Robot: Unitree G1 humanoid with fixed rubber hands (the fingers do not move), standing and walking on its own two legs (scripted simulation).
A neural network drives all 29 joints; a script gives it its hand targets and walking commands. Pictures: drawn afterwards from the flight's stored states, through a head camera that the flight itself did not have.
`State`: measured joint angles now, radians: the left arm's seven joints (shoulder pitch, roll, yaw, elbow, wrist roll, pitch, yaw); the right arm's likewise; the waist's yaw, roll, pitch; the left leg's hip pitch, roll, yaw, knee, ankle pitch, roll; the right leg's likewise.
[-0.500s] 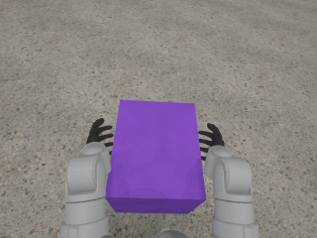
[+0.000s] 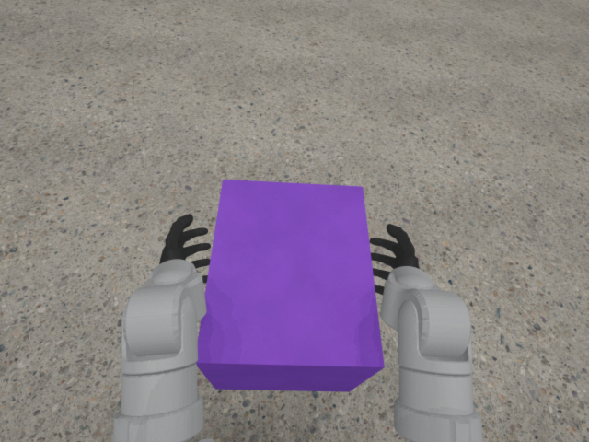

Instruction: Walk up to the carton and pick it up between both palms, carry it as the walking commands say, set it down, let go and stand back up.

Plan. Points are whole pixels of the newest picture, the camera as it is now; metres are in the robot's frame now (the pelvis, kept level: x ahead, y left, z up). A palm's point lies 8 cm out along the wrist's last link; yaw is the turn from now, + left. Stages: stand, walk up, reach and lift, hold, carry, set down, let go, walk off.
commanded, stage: carry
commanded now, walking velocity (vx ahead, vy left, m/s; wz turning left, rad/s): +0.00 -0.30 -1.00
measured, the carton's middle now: (288, 289) +0.34 +0.01 -0.01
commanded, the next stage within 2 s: none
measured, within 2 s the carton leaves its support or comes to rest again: neither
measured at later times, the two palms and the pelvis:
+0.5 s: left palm (455, 294) +0.31 -0.20 +0.07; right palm out of the picture +0.17 -0.44 +0.07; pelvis -0.03 -0.18 -0.01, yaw -27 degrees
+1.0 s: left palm out of the picture +0.10 -0.52 +0.07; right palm out of the picture -0.13 -0.66 +0.07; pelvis -0.18 -0.34 +0.00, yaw -54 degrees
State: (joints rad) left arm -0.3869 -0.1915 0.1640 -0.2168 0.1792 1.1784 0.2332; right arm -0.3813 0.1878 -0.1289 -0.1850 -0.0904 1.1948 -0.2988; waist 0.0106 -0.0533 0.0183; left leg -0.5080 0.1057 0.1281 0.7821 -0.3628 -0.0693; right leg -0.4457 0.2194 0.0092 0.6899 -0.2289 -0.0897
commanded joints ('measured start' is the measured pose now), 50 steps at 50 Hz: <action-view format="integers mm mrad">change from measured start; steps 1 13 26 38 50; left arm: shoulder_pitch -470 -401 -483 -424 -502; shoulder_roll -990 -1019 -1041 -1005 -1048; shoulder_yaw -727 -666 -688 -697 -660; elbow -59 162 77 124 11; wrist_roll -518 -513 -462 -515 -461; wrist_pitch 34 47 25 36 -13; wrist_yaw -373 -399 -374 -403 -372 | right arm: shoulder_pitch -384 -496 -627 -460 -643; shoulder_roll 1049 963 997 949 1060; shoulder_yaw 590 594 610 591 655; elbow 33 -9 -39 -26 -89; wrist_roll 402 386 460 346 479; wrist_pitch -6 12 -1 -9 -21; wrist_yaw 453 454 475 440 456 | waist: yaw -48 5 -31 -12 -16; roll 382 232 206 302 -63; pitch -518 -408 -468 -456 -499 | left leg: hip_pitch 599 350 524 499 53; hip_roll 388 285 247 349 19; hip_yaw -292 163 -224 151 -40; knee -376 21 -461 -99 223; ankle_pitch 481 548 147 775 -69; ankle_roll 153 -63 94 -17 -29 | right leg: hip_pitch -182 219 -185 82 253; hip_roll -242 -194 -218 -218 -315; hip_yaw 27 -158 96 -152 228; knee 562 -240 89 -201 -317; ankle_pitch -9 6 -43 -67 404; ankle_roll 212 125 18 130 41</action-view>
